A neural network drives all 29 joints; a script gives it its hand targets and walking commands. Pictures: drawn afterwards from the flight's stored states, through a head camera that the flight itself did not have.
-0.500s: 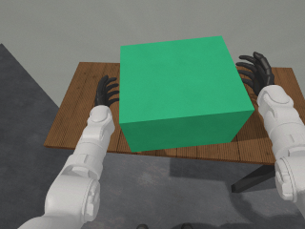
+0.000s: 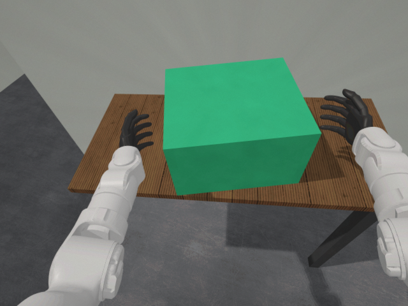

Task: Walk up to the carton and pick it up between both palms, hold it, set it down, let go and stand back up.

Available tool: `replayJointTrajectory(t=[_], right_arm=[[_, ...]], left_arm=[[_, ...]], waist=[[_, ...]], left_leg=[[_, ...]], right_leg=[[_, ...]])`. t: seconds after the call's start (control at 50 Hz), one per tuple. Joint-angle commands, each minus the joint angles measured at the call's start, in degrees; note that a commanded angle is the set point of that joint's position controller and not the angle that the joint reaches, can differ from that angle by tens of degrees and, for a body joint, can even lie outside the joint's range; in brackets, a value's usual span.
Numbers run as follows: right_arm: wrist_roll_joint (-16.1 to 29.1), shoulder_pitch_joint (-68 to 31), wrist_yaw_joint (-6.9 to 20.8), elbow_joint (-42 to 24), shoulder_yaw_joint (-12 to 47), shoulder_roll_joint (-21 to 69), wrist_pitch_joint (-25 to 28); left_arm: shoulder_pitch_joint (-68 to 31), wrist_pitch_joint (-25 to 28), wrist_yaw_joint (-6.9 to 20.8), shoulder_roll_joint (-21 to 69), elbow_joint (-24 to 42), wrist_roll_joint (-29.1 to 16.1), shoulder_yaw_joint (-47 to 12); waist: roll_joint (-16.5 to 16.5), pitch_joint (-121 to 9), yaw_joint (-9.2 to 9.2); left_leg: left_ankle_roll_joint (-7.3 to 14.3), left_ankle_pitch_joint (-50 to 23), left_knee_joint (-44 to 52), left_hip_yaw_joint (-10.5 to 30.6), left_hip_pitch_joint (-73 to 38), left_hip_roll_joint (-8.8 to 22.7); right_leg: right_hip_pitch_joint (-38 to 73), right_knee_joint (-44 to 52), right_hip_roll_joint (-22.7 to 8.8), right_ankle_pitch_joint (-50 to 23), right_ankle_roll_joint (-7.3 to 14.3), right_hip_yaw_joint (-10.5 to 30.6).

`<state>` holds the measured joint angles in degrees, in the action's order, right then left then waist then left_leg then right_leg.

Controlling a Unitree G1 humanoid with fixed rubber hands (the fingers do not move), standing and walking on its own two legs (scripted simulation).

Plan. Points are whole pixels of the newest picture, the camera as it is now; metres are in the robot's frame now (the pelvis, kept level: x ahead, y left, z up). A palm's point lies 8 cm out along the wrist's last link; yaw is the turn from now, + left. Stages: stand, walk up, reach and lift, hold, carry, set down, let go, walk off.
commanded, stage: set down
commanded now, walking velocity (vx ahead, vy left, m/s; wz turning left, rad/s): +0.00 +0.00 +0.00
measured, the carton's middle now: (230, 125) +0.53 -0.03 +0.01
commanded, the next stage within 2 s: none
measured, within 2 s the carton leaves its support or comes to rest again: neither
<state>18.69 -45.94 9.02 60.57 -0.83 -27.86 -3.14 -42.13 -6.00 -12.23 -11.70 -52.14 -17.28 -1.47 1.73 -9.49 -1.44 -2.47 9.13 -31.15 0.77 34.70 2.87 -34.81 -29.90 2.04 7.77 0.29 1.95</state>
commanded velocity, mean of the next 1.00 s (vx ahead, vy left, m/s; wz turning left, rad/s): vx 0.00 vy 0.00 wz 0.00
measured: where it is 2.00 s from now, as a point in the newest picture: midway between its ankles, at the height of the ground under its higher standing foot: outside the picture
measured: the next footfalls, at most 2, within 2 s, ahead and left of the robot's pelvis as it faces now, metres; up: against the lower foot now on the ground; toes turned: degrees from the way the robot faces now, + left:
none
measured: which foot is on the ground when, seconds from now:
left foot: down 0.00-1.00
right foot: down 0.00-1.00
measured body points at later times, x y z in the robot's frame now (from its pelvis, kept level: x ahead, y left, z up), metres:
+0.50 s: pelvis -0.01 +0.00 -0.01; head -0.01 +0.01 +0.44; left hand +0.38 +0.20 +0.05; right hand +0.40 -0.26 +0.09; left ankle +0.06 +0.15 -0.73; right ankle +0.06 -0.11 -0.73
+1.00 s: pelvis -0.01 -0.01 -0.01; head +0.00 -0.02 +0.44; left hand +0.31 +0.21 +0.03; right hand +0.31 -0.29 +0.02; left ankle +0.06 +0.14 -0.73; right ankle +0.06 -0.11 -0.73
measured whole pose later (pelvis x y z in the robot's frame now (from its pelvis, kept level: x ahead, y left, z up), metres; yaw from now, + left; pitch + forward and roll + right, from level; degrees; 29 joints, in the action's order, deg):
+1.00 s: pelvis -0.01 -0.01 -0.01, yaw +1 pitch +10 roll +1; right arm 18.7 -11.0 11.8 37.1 -0.9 -27.9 4.2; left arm -12.5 -3.8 -9.9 -13.6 -28.2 -15.6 -3.1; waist 0.4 -9.6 -1.4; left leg -2.6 9.5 -32.7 0.8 33.0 2.1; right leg -34.8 -35.3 1.5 10.2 0.8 2.0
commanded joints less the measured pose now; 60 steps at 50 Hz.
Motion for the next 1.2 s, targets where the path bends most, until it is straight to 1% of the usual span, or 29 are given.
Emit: replayJointTrajectory(t=[0.0, 0.04, 0.08, 0.12, 0.14, 0.16, 0.18, 0.2, 0.22, 0.24, 0.26, 0.3, 0.32, 0.38, 0.46, 0.48, 0.5, 0.54, 0.7, 0.8, 0.82, 0.86, 0.9, 0.96, 0.98, 1.02, 1.04, 1.1, 1.18], right_arm=[[5.3, -23.9, 1.6, -12.5, 1.5, -15.0, -0.3], [4.1, -21.5, 2.2, -4.8, -1.2, -16.3, -1.5], [4.5, -19.7, 2.3, -12.0, -1.4, -17.7, -0.2], [4.1, -24.9, 2.5, -12.4, -0.7, -17.2, -1.0], [2.1, -22.8, 2.6, -8.8, -4.1, -17.7, -1.7], [2.4, -28.0, 2.7, -10.5, -2.4, -16.3, -1.4], [2.2, -22.7, 3.3, -4.8, -3.8, -16.8, -2.4], [1.9, -33.0, 2.6, -12.2, -2.0, -15.8, -1.6], [1.9, -24.5, 3.4, -7.4, -1.6, -17.3, -1.7], [2.7, -29.9, 2.9, -9.1, -0.4, -17.1, -1.2], [3.0, -26.6, 3.1, -7.9, -0.2, -15.7, -0.4], [3.5, -21.2, 2.9, -12.4, -0.3, -15.8, 1.1], [3.7, -10.0, 3.1, -10.9, -1.7, -16.2, 0.8], [2.1, -25.3, 3.7, -5.4, -4.3, -16.8, -1.3], [2.6, -10.8, 4.4, -6.2, -5.7, -18.0, 0.8], [2.6, -14.2, 3.9, -8.5, -5.8, -18.8, 2.1], [2.3, -8.2, 4.0, -13.8, -7.2, -19.1, 3.1], [1.3, -12.3, 3.2, -13.5, -6.5, -17.9, 4.2], [4.7, 9.0, 2.3, -28.7, -3.4, -18.7, 10.1], [3.5, 5.6, 2.5, -31.4, -7.4, -16.5, 10.8], [4.8, 20.0, 3.2, -38.1, -8.2, -19.6, 12.1], [2.3, 8.0, 2.2, -32.7, -10.1, -18.2, 11.2], [3.3, 24.0, 2.9, -38.8, -10.6, -18.2, 11.6], [2.0, 25.4, 1.7, -39.6, -9.9, -15.0, 12.1], [1.6, 11.8, 1.8, -39.2, -9.5, -12.7, 11.0], [2.7, 27.5, 2.5, -35.2, -8.6, -12.0, 11.1], [3.7, 20.4, 1.9, -40.6, -5.8, -11.5, 12.0], [4.4, 17.7, 1.9, -38.8, -6.5, -13.5, 11.8], [6.3, 16.2, 2.5, -29.1, -6.7, -11.9, 10.3]], left_arm=[[-26.4, 2.0, 0.5, -13.3, 6.3, -3.3, -0.6], [-28.0, 1.4, 0.6, -12.8, 5.1, -4.0, -3.1], [-24.3, 1.5, 0.8, -11.3, 8.4, -5.6, -5.2], [-29.9, 0.2, 0.2, -14.0, 6.7, -3.7, -2.2], [-29.2, -0.1, 0.0, -13.2, 4.4, -4.2, -3.1], [-34.0, 0.8, 0.0, -15.9, 2.8, -4.4, -2.0], [-27.9, -1.2, 0.1, -11.4, 0.8, -3.8, -3.8], [-37.9, 0.8, 0.4, -15.1, -1.0, -4.8, -1.0], [-28.8, -0.1, 0.4, -11.3, -0.9, -4.8, -4.2], [-35.5, 1.1, 0.8, -15.0, -1.0, -4.7, -2.2], [-33.6, 1.5, 0.7, -12.3, 2.7, -4.4, -4.5], [-28.5, 3.4, 0.5, -11.5, 10.1, -5.6, -4.8], [-18.4, 2.5, 0.2, -9.6, 16.3, -5.0, -6.1], [-32.0, 0.7, -0.3, -14.4, 1.7, -1.4, -0.1], [-16.3, 0.0, -0.1, -8.6, 12.8, -1.6, -4.5], [-21.7, 1.3, 0.0, -11.7, 15.0, -0.4, -1.7], [-13.3, 0.1, -0.1, -8.8, 19.3, 0.0, -3.0], [-19.0, 1.9, 0.3, -12.4, 16.6, 1.3, 0.6], [6.0, 2.2, 2.9, -9.2, 33.5, 3.7, 1.8], [-0.3, 4.4, 3.1, -10.4, 34.4, 2.4, 1.9], [17.4, 4.5, 2.9, -6.9, 41.1, 2.0, -0.3], [2.4, 5.4, 3.1, -10.0, 33.2, 0.4, 0.9], [19.1, 5.3, 2.6, -8.3, 41.7, 1.7, 0.5], [18.5, 5.8, 3.3, -7.9, 40.9, 3.3, 2.4], [2.9, 6.3, 3.4, -12.3, 33.6, 2.3, 4.4], [19.2, 5.8, 3.4, -7.0, 35.2, 3.3, 1.3], [11.1, 6.4, 3.5, -10.1, 36.8, 4.3, 3.9], [8.8, 6.4, 3.8, -10.5, 33.9, 3.2, 2.9], [3.5, 5.2, 3.0, -9.8, 35.0, 4.1, 1.5]], waist=[[-10.9, -32.8, -3.99], [-8.6, -29.1, -2.14], [-8.8, -31.6, -1.53], [-6.0, -31.3, -3.93], [-6.2, -29.1, -1.78], [-6.0, -29.5, -4.54], [-6.6, -23.4, -0.88], [-9.7, -30.1, -5.00], [-13.0, -26.0, -1.28], [-12.3, -27.7, -3.75], [-13.3, -28.8, -1.39], [-10.5, -30.8, -1.70], [-7.6, -30.7, 1.41], [-3.4, -23.8, -5.00], [-1.8, -28.0, 0.44], [0.7, -29.2, -2.44], [-0.4, -33.0, 0.28], [-1.3, -32.3, -2.70], [-5.1, -30.3, 0.67], [-7.5, -25.0, 2.51], [-11.5, -26.7, 4.34], [-11.9, -23.5, 2.90], [-11.8, -24.8, 3.76], [-13.1, -22.6, 3.67], [-12.6, -21.4, 2.18], [-14.7, -15.5, 5.00], [-14.2, -17.8, 1.03], [-18.8, -17.2, 3.77], [-11.3, -16.9, 2.73]], left_leg=[[0.3, 5.3, 4.7, -3.5, -3.0, -3.1], [0.4, 10.0, 5.0, -2.5, -1.7, -3.1], [0.5, 8.4, 4.7, -2.0, -4.0, -2.5], [0.1, 10.9, 4.6, -2.5, -0.8, -1.9], [0.0, 16.6, 6.6, -0.3, -1.5, -1.2], [0.4, 16.3, 5.2, -2.5, 0.2, -2.2], [0.3, 17.3, 5.4, -0.6, 1.8, -2.4], [-0.1, 18.8, 3.0, -1.1, -1.4, -3.1], [-0.3, 13.2, -0.6, 0.5, -7.8, -4.7], [-0.9, 10.3, -4.1, -0.6, -9.6, -6.1], [-1.0, 8.9, -7.1, 1.5, -16.6, -6.8], [-0.4, 4.2, -3.3, -1.7, -10.3, -5.8], [-0.8, 3.0, -0.4, -0.1, -10.8, -4.8], [0.3, 20.8, 4.5, -0.2, 0.7, -2.0], [-0.8, 9.7, 5.0, 1.9, -7.7, -1.3], [-1.7, 11.5, 5.4, 1.6, -7.6, -1.2], [-1.5, 5.8, 5.3, 1.7, -11.1, -0.9], [-1.8, 5.6, 3.9, 0.0, -9.4, -1.9], [-0.1, -17.4, 1.2, 0.0, -17.1, -3.4], [1.5, -2.6, 2.5, -0.5, -7.6, -4.4], [1.6, -4.7, 3.8, 0.8, -14.1, -3.9], [2.3, 1.9, 3.4, -1.1, -9.1, -4.6], [2.5, -1.9, 4.1, -0.6, -12.9, -4.9], [3.1, -1.3, 4.6, -1.1, -14.5, -5.0], [3.5, 7.6, 4.2, -2.1, -8.7, -5.7], [2.4, 4.3, 2.2, 1.2, -18.9, -6.1], [2.3, 2.6, 1.0, -0.1, -23.2, -7.1], [2.1, 2.8, -3.3, 1.5, -26.3, -8.3], [1.9, 10.1, -3.7, 3.2, -27.8, -7.9]], right_leg=[[18.2, 2.1, 0.1, 9.6, 1.4, 2.6], [15.7, 1.7, 0.0, 15.3, 1.9, 2.1], [17.8, 0.9, 0.7, 11.1, 1.8, 1.7], [18.8, -0.3, 1.1, 12.3, 1.7, 2.4], [18.4, -0.5, 1.5, 13.8, 1.4, 1.7], [16.7, -0.1, 0.4, 16.8, 1.1, 2.1], [17.8, 0.6, -0.2, 19.6, 2.0, 3.3], [13.5, 2.6, -2.5, 26.3, 1.8, 5.5], [7.2, 4.3, -4.9, 26.5, 3.9, 6.5], [1.0, 4.7, -6.7, 30.8, 5.1, 8.6], [-4.1, 5.6, -8.4, 30.1, 5.9, 9.0], [4.9, 3.9, -5.9, 21.6, 3.3, 7.3], [13.6, 1.4, -2.9, 11.3, 2.6, 4.8], [15.4, -1.2, -0.1, 19.6, 1.2, 2.2], [19.1, -1.6, 1.0, 2.6, 2.2, 1.3], [18.6, -1.6, 1.5, 4.0, 1.9, 1.2], [22.2, -1.8, 2.1, -3.2, 2.0, -0.1], [18.0, -0.4, 1.8, 1.1, 1.7, 0.1], [29.1, -0.1, 2.9, -17.7, 1.5, 0.9], [26.2, 2.2, 0.9, 1.4, 1.2, 2.5], [30.7, 4.1, 1.3, 0.5, 1.5, 2.6], [24.9, 2.9, 0.8, 8.7, 0.8, 2.6], [30.6, 5.1, -0.4, 8.0, 1.4, 4.8], [28.5, 5.9, -0.3, 9.7, 0.6, 5.7], [25.0, 6.0, -2.1, 20.1, -0.1, 6.5], [18.2, 10.7, -5.7, 25.8, 2.7, 8.6], [13.1, 11.6, -6.3, 26.2, 3.2, 9.6], [7.5, 12.8, -9.2, 33.2, 4.2, 12.2], [3.0, 11.4, -9.7, 35.4, 5.2, 10.8]])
